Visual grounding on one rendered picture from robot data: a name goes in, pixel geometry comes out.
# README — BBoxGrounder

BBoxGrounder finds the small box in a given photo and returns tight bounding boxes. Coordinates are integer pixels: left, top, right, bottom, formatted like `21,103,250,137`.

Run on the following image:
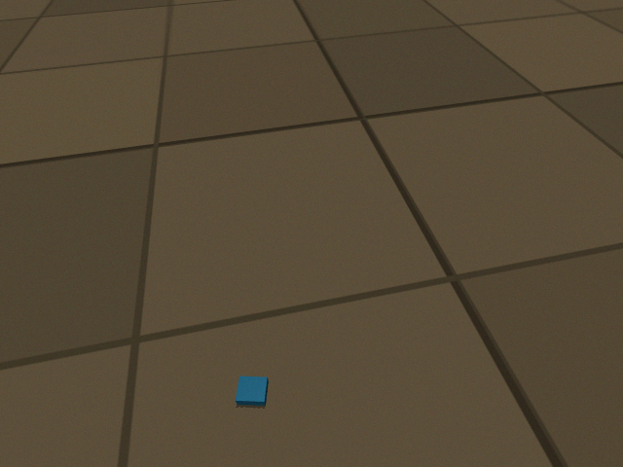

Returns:
236,376,269,406

